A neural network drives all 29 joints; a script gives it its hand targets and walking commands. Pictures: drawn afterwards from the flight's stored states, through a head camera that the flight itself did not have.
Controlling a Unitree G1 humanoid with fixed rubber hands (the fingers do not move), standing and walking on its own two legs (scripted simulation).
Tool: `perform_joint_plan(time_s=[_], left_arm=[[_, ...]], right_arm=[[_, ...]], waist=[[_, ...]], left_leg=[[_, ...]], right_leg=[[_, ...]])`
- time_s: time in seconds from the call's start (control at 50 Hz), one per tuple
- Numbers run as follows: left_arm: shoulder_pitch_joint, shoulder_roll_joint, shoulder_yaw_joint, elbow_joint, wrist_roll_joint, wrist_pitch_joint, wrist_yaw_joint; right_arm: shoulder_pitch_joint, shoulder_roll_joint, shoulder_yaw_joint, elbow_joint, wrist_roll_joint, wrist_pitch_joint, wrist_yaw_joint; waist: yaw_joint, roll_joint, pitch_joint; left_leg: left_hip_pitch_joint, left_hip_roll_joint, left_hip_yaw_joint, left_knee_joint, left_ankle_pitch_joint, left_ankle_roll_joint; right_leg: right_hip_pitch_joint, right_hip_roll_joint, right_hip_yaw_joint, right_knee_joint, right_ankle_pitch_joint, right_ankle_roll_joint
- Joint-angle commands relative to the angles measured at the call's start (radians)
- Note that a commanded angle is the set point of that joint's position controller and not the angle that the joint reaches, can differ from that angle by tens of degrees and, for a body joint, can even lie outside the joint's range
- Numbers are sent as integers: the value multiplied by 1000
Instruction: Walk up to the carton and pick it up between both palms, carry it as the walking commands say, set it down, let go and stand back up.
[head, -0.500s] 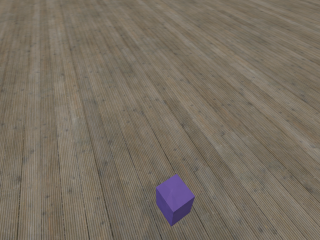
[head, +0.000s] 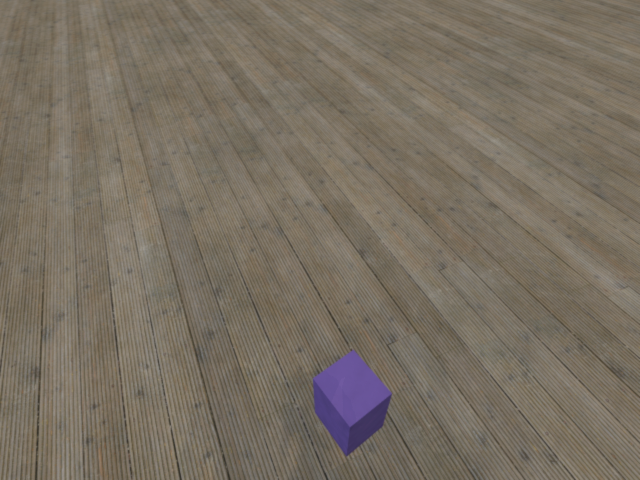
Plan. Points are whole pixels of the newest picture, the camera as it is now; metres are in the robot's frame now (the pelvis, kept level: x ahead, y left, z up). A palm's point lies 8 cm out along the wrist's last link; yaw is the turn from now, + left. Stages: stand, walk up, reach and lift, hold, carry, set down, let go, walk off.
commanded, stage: walk up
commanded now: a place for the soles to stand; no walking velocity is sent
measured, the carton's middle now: (349, 403) +0.49 -0.07 -0.65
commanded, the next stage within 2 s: none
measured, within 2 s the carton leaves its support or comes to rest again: neither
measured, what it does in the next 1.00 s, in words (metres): steps to the right, turning left: right foot, then left foot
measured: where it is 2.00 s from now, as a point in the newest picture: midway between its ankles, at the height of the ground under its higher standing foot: outside the picture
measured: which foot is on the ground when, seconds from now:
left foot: down 0.00-0.40, up 0.42-0.60, down 0.62-0.92, up 0.94-1.00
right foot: down 0.00-0.10, up 0.12-0.36, down 0.38-0.60, up 0.62-0.86, down 0.88-1.00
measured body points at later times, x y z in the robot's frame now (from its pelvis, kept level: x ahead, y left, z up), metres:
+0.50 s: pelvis +0.03 -0.12 -0.04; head +0.06 -0.12 +0.41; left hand +0.11 +0.13 -0.16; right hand +0.10 -0.40 -0.17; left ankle +0.01 +0.05 -0.70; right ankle +0.10 -0.25 -0.74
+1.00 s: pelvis +0.13 -0.29 -0.05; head +0.14 -0.29 +0.40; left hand +0.14 -0.03 -0.17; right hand +0.31 -0.51 -0.17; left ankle +0.08 -0.10 -0.70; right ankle +0.23 -0.38 -0.74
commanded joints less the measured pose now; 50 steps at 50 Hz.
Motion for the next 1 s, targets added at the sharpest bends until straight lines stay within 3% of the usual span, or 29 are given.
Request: perform_joint_plan(time_s=[0.0, 0.06, 0.08, 0.1, 0.12, 0.18, 0.22, 0.28, 0.34, 0.36, 0.38, 0.4, 0.42, 0.44, 0.52, 0.56, 0.58, 0.6, 0.62, 0.66, 0.72, 0.74, 0.86, 0.88, 0.9, 0.92, 0.94, 0.96, 0.98], left_arm=[[3, 159, 33, -50, -5, -10, 9], [42, 150, 30, -47, -9, -14, 11], [-39, 226, 106, -169, 55, 15, -15], [-93, 175, 100, -220, 71, 31, -28], [-107, 152, 102, -270, 98, 51, -44], [-70, 133, 111, -318, 86, 47, -58], [-75, 125, 103, -333, 95, 51, -72], [-139, 100, 98, -384, 57, 51, -78], [-21, 111, 112, -381, 68, 48, -71], [38, 113, 113, -371, 53, 37, -63], [84, 153, 124, -338, 45, 30, -66], [193, 245, 146, -350, 57, 23, -63], [171, 321, 166, -343, 32, 29, -48], [80, 304, 171, -349, 15, 27, -37], [-79, 205, 133, -366, 49, 37, -26], [-100, 174, 115, -361, 48, 55, -26], [-64, 148, 107, -345, 60, 64, -28], [-53, 85, 92, -380, 52, 68, -36], [-109, 93, 89, -396, 59, 78, -49], [-122, 92, 87, -383, 56, 84, -62], [-80, 102, 94, -414, 64, 83, -59], [-103, 130, 105, -417, 69, 83, -64], [22, 151, 110, -394, 47, 72, -84], [126, 145, 107, -375, 48, 62, -82], [167, 194, 121, -373, 46, 50, -79], [145, 312, 145, -377, 34, 47, -63], [69, 294, 147, -373, 11, 53, -49], [47, 252, 131, -374, 11, 54, -39], [3, 254, 131, -367, 20, 52, -35]], right_arm=[[32, -118, -19, -23, 2, -9, -10], [36, -104, -15, -18, 2, -3, -6], [207, -128, -80, -49, -33, -20, -48], [230, -214, -105, -52, -38, -21, -70], [266, -260, -134, -43, -39, -27, -93], [158, -183, -133, -109, -67, -58, -99], [134, -161, -133, -188, -75, -59, -88], [118, -199, -145, -228, -84, -66, -87], [141, -195, -164, -273, -96, -44, -67], [134, -186, -161, -279, -88, -35, -68], [125, -177, -154, -303, -75, -19, -56], [145, -82, -132, -351, -70, -17, -50], [120, -32, -117, -387, -53, -17, -61], [96, -67, -114, -438, -60, -26, -65], [207, -54, -123, -380, -27, -36, -58], [304, -47, -134, -365, -18, -47, -50], [353, -77, -157, -368, -11, -52, -52], [406, -191, -183, -398, -23, -61, -64], [353, -215, -183, -397, -39, -59, -89], [276, -155, -157, -400, -50, -59, -115], [161, -162, -149, -430, -72, -63, -106], [162, -133, -137, -444, -59, -64, -104], [63, -189, -155, -463, -42, -37, -64], [60, -218, -159, -459, -61, -23, -59], [65, -137, -138, -454, -46, -17, -60], [18, -63, -121, -524, -31, -9, -61], [2, -61, -115, -522, -45, -16, -78], [16, -65, -108, -497, -38, -13, -71], [66, -75, -120, -457, -34, -8, -60]], waist=[[-5, -8, 15], [3, -32, 42], [-25, -93, 15], [-41, 25, 123], [-36, -1, 74], [41, 82, 70], [7, 108, 17], [-13, 152, 66], [21, 181, -39], [42, 112, 3], [60, 92, -5], [132, -180, -32], [126, -342, -98], [96, -295, -63], [27, -324, -27], [-52, -102, -75], [-94, -21, -79], [-115, 237, -26], [-77, 81, 50], [-60, 4, 63], [-19, 228, -1], [-44, 164, 60], [8, 224, -23], [57, 189, -77], [106, -65, -32], [112, -378, -11], [104, -362, 31], [98, -228, 28], [45, -250, 26]], left_leg=[[-3, 78, -107, -159, 25, 57], [-31, 54, -103, -165, -11, 55], [12, 192, -394, -227, -287, 146], [5, 326, -618, -328, -487, 230], [62, 424, -700, -342, -543, 282], [12, 368, -635, -326, -489, 210], [-98, 291, -498, -294, -476, 210], [-124, 296, -489, -232, -475, 218], [-258, 212, -365, -88, -378, 193], [-369, 159, -306, 11, -300, 136], [-532, 28, -215, 139, -379, 106], [-613, -144, -100, 408, -431, 62], [-653, -124, -92, 649, -453, 44], [-627, -50, -144, 790, -423, 37], [-395, -1, -103, 529, -311, 36], [13, -57, -72, 228, -72, 49], [180, 9, -220, 169, -135, 65], [154, 268, -761, -156, -374, 137], [47, 387, -952, -245, -378, 225], [14, 335, -897, -191, -287, 212], [-27, 277, -691, -133, -374, 259], [-93, 295, -663, -144, -301, 243], [-335, 140, -446, 10, -340, 166], [-432, 93, -418, 117, -406, 146], [-518, -31, -330, 275, -447, 80], [-593, -162, -143, 579, -490, 28], [-608, -128, -235, 731, -499, 34], [-565, -103, -206, 733, -400, 21], [-511, -80, -167, 744, -360, 43]], right_leg=[[-69, -38, 88, -98, 103, -60], [-47, -57, 88, -101, 90, -59], [-186, 8, -86, 126, -254, -50], [-393, -12, -69, 328, -378, -23], [-467, -80, 53, 462, -346, -17], [-540, -157, 147, 550, -142, 5], [-449, -134, 80, 529, -159, 31], [-461, -175, 113, 417, -222, 27], [-151, -75, -21, 307, -161, 24], [-17, -60, -18, 135, -92, 20], [163, -4, -77, 79, -121, 2], [210, -162, 174, -104, -312, -39], [132, -423, 539, -282, -558, -168], [16, -442, 555, -295, -612, -248], [-104, -327, 158, -127, -321, -227], [-339, -262, 26, 91, -383, -160], [-521, -206, 4, 192, -484, -98], [-646, -29, -145, 542, -386, -6], [-672, -64, -18, 644, -406, -4], [-691, -100, 58, 729, -296, 17], [-563, -152, 99, 663, -231, 27], [-557, -171, 93, 630, -177, 43], [-134, -31, -42, 345, -133, 32], [49, 1, -59, 245, -134, 27], [107, -112, 128, -31, -213, 15], [41, -332, 458, -232, -298, -92], [-31, -406, 660, -326, -426, -148], [-21, -394, 576, -297, -386, -176], [-67, -388, 434, -251, -308, -217]])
